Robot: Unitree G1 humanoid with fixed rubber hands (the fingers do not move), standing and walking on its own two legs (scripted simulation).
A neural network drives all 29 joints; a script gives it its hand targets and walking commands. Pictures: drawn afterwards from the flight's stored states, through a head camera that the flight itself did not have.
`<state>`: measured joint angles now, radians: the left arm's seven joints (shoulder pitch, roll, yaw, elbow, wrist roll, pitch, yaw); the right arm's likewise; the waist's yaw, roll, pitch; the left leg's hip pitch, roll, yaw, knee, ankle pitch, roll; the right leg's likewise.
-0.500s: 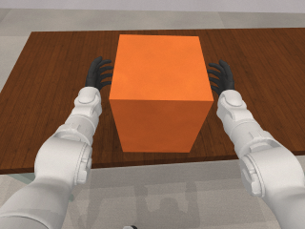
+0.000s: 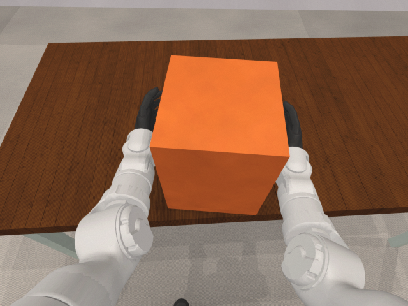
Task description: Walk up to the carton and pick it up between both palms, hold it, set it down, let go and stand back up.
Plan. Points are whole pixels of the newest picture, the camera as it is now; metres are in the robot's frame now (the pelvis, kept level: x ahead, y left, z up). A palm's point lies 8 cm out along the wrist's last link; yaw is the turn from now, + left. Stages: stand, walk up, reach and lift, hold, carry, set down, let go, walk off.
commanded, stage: reach and lift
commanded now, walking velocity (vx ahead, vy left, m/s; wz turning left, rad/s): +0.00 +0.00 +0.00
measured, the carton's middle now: (217, 142) +0.41 +0.04 +0.04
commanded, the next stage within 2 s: none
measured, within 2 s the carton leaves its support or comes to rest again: leaves its support in 1.42 s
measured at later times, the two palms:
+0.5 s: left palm (144, 132) +0.41 +0.19 +0.06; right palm (290, 143) +0.41 -0.11 +0.06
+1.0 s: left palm (144, 132) +0.41 +0.19 +0.06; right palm (290, 143) +0.41 -0.11 +0.06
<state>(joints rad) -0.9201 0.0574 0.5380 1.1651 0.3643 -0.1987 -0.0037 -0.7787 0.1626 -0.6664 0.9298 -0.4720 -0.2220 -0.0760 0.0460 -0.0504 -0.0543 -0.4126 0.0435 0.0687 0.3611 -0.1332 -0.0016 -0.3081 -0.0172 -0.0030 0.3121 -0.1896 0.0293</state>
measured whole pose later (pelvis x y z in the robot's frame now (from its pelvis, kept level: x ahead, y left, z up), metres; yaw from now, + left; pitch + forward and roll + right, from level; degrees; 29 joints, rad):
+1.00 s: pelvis +0.00 -0.01 +0.00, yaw +1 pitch +9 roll +0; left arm -0.84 0.01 0.56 1.02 0.41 -0.12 -0.05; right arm -0.74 0.18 -0.68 0.93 -0.51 -0.24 -0.08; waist 0.06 -0.08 -0.04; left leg -0.34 0.05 0.09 0.31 -0.11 -0.01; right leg -0.24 -0.02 -0.03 0.28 -0.19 0.01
